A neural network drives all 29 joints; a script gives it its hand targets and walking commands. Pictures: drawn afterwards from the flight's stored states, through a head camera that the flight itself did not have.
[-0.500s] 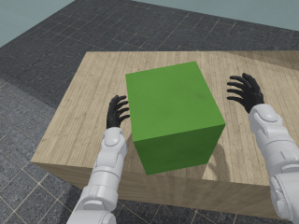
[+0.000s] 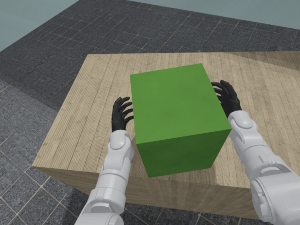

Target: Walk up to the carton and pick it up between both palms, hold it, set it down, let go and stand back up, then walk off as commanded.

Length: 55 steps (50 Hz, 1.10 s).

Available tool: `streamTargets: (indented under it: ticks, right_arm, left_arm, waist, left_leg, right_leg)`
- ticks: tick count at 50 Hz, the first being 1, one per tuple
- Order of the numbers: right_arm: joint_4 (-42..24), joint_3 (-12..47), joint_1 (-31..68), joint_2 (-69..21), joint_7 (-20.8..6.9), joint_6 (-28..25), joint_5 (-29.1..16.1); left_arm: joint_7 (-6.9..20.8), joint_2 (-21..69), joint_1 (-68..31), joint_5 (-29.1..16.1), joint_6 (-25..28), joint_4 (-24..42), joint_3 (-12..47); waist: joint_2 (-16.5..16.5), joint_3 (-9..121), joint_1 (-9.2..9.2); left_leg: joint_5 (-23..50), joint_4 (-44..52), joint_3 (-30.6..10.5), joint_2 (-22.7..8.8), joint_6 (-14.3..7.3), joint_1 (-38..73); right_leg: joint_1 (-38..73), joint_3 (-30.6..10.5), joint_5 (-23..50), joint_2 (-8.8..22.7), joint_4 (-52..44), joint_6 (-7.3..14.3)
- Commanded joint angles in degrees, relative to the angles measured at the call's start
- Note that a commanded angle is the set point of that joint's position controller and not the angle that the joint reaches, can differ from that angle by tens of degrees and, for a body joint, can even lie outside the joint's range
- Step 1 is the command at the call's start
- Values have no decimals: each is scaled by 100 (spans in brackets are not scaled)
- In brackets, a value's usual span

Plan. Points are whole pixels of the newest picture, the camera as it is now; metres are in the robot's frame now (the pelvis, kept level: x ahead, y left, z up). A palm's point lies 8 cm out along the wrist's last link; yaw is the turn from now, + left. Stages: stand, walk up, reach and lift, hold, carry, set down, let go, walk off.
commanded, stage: reach and lift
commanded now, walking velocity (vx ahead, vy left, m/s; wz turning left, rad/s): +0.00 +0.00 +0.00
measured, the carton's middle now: (173, 124) +0.40 +0.05 +0.00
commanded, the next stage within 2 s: none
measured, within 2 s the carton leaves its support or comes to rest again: leaves its support in 1.44 s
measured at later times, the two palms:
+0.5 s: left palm (121, 127) +0.34 +0.19 +0.05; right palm (229, 110) +0.45 -0.10 +0.03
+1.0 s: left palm (121, 127) +0.34 +0.19 +0.04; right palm (226, 110) +0.45 -0.09 +0.03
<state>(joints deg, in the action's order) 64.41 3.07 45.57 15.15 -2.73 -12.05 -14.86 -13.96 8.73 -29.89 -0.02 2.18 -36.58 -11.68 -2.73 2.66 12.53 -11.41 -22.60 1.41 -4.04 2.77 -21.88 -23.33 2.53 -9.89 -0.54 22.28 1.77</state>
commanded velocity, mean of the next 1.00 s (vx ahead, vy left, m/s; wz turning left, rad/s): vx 0.00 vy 0.00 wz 0.00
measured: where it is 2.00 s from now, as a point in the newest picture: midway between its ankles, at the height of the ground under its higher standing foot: outside the picture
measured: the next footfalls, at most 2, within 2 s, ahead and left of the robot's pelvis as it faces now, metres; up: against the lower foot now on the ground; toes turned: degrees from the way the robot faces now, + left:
none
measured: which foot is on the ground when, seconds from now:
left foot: down 0.00-1.00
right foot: down 0.00-1.00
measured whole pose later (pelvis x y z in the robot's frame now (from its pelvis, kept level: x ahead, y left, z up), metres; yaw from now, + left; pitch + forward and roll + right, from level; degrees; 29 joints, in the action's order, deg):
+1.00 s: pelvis +0.00 +0.00 +0.00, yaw +0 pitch +11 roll +0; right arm 64.5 3.1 45.6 12.6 1.1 -11.6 -10.9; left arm -15.8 10.4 -29.9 0.9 2.2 -36.6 -13.4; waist -3.3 2.9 12.5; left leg -11.6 -22.8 1.4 -4.3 2.8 -22.0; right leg -23.3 2.5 -9.9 -0.8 22.1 1.8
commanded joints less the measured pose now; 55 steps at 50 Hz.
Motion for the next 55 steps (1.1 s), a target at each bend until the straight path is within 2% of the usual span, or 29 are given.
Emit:
streamTargets:
  ticks: [1, 4, 7, 8, 9, 10, 11, 12, 14, 17, 18, 19, 21, 24, 26, 27, 29, 32, 36, 39, 40, 42, 44, 46, 50, 51, 52, 53, 55]
  right_arm:
    - [-358, -318, 2761, -8, 230, -375, 847]
    - [-378, -358, 2866, -35, 285, -301, 892]
    - [-426, -214, 3001, -95, 254, -225, 790]
    - [-383, -291, 2972, -234, 272, -200, 866]
    - [-506, -230, 2980, -301, 301, -211, 812]
    - [-795, -230, 2976, -305, 351, -300, 836]
    - [-626, -273, 3162, -215, 353, -300, 870]
    - [-502, -222, 3088, -313, 334, -267, 837]
    - [-386, -338, 3017, -343, 319, -214, 869]
    - [-469, -264, 2775, -439, 356, -153, 872]
    - [-481, -235, 2907, -401, 325, -187, 783]
    - [-682, -337, 3129, -492, 368, -219, 929]
    - [-639, -303, 3227, -388, 361, -192, 874]
    - [-346, -474, 2912, -508, 352, -92, 984]
    - [-470, -430, 2992, -540, 354, -175, 920]
    - [-412, -307, 2867, -634, 329, -145, 798]
    - [-366, -512, 3067, -491, 388, -149, 1010]
    - [-417, -529, 3004, -547, 390, -154, 1016]
    - [-508, -493, 3010, -681, 455, -240, 1141]
    - [-612, -437, 3012, -727, 447, -276, 1103]
    - [-441, -510, 2990, -765, 419, -269, 1088]
    - [-387, -444, 3055, -746, 386, -243, 1027]
    - [-446, -613, 2969, -724, 472, -266, 1155]
    - [-385, -426, 2799, -895, 430, -308, 1152]
    - [-257, -521, 2969, -1105, 362, -276, 1320]
    - [-274, -460, 2880, -1133, 359, -291, 1248]
    - [-419, -501, 2972, -1283, 361, -346, 1321]
    - [-442, -283, 2912, -1567, 299, -355, 1315]
    - [-394, -415, 2871, -1598, 231, -398, 1446]
  left_arm:
    - [102, 461, -1761, 941, 193, 896, 124]
    - [44, 509, -1757, 894, 124, 987, 111]
    - [61, 423, -1833, 886, 100, 914, -27]
    - [119, 449, -1854, 861, 58, 722, 50]
    - [68, 503, -1989, 889, 120, 921, 2]
    - [79, 495, -1792, 907, 145, 866, -128]
    - [32, 498, -2060, 876, 175, 804, -6]
    - [55, 574, -1967, 867, 161, 762, 70]
    - [31, 527, -2053, 886, 161, 882, 74]
    - [91, 373, -1882, 913, 157, 717, -74]
    - [53, 527, -2031, 927, 181, 979, 34]
    - [66, 495, -2139, 901, 229, 883, -37]
    - [19, 427, -2094, 921, 157, 582, -83]
    - [29, 481, -2086, 981, 117, 666, 65]
    - [21, 626, -2139, 820, 217, 929, 180]
    - [9, 634, -1971, 943, 210, 850, 80]
    - [29, 508, -2098, 954, 203, 642, -23]
    - [33, 514, -2044, 974, 192, 690, -47]
    - [56, 677, -2058, 880, 297, 624, 49]
    - [22, 589, -2131, 941, 325, 699, -57]
    - [32, 725, -2228, 908, 298, 660, 139]
    - [-8, 715, -2043, 989, 221, 658, 49]
    - [7, 665, -2129, 965, 305, 675, 127]
    - [84, 788, -1807, 1127, 316, 500, -33]
    - [155, 858, -2230, 1039, 413, 575, 203]
    - [134, 855, -1912, 1125, 401, 396, 115]
    - [182, 964, -2173, 1068, 468, 565, 242]
    - [166, 1209, -2016, 1139, 529, 664, 317]
    - [240, 1232, -2117, 1171, 570, 453, 291]
  waist:
    - [655, 3611, -285]
    - [758, 3592, -251]
    - [817, 3448, -47]
    - [885, 3351, -230]
    - [767, 3563, -163]
    - [972, 3697, -115]
    - [903, 3694, -230]
    - [843, 3519, -129]
    - [710, 3545, -288]
    - [964, 3473, -165]
    - [701, 3630, -183]
    - [993, 3748, -207]
    - [1014, 3371, -124]
    - [777, 3189, -327]
    - [768, 3673, -414]
    - [675, 3488, -185]
    - [870, 3366, -348]
    - [724, 3443, -315]
    - [1020, 3663, -419]
    - [849, 3597, -282]
    - [767, 3511, -405]
    - [732, 3440, -256]
    - [817, 3664, -480]
    - [886, 3251, -265]
    - [761, 3475, -499]
    - [834, 3373, -254]
    - [765, 3588, -487]
    - [727, 3587, -353]
    - [866, 3614, -349]
  left_leg:
    - [3469, -404, 263, 284, 107, 682]
    - [3538, -437, 244, 254, 116, 774]
    - [3425, -428, 291, 260, 24, 732]
    - [3349, -424, 276, 288, 30, 597]
    - [3434, -442, 295, 273, 54, 651]
    - [3566, -512, 344, 301, 47, 683]
    - [3462, -527, 275, 291, 82, 582]
    - [3477, -511, 268, 289, 62, 613]
    - [3324, -479, 308, 288, 35, 651]
    - [3324, -481, 326, 291, -4, 665]
    - [3381, -463, 301, 272, 32, 782]
    - [3188, -472, 299, 306, -18, 612]
    - [3035, -469, 281, 276, -45, 478]
    - [2972, -438, 248, 281, -17, 635]
    - [3499, -551, 281, 221, 44, 908]
    - [3592, -581, 264, 247, 26, 930]
    - [3277, -519, 219, 270, 6, 792]
    - [3336, -526, 255, 269, -7, 800]
    - [3337, -550, 267, 310, -50, 608]
    - [3458, -608, 275, 308, -27, 601]
    - [3374, -624, 281, 297, -18, 644]
    - [3493, -617, 254, 279, 11, 750]
    - [3544, -638, 246, 248, -1, 863]
    - [3690, -576, 281, 307, -27, 700]
    - [3255, -505, 244, 292, -36, 777]
    - [3419, -543, 303, 279, -28, 787]
    - [3463, -584, 270, 313, -40, 754]
    - [3646, -587, 295, 295, -35, 785]
    - [3518, -559, 264, 294, -71, 718]
  right_leg:
    - [1272, -49, 2421, -608, -189, 123]
    - [1170, -22, 2174, -660, -218, 154]
    - [1112, -78, 2035, -611, -201, 102]
    - [1166, -41, 2113, -590, -214, 139]
    - [1127, -63, 2101, -626, -207, 156]
    - [1203, -53, 2412, -635, -177, 100]
    - [1102, -78, 2230, -617, -133, 108]
    - [1027, -42, 2064, -632, -181, 133]
    - [1015, -61, 2006, -644, -224, 172]
    - [1156, -105, 2106, -604, -202, 104]
    - [1085, -59, 2023, -639, -224, 135]
    - [1034, -73, 2015, -644, -178, 73]
    - [1039, -81, 1638, -578, -197, 114]
    - [880, -24, 1335, -589, -303, 177]
    - [759, 36, 1760, -653, -272, 131]
    - [804, -21, 1746, -655, -266, 177]
    - [823, -55, 1660, -621, -267, 170]
    - [748, -2, 1555, -674, -293, 166]
    - [1007, -13, 1980, -645, -177, 86]
    - [923, -41, 2040, -643, -110, 104]
    - [859, 0, 1798, -616, -200, 126]
    - [750, 79, 1700, -638, -236, 216]
    - [719, 60, 1824, -688, -297, 195]
    - [936, 22, 2058, -649, -231, 140]
    - [716, 97, 1552, -625, -306, 150]
    - [789, 51, 1619, -591, -301, 164]
    - [856, 55, 1801, -620, -259, 152]
    - [906, 56, 1914, -619, -237, 179]
    - [854, 46, 1783, -604, -268, 125]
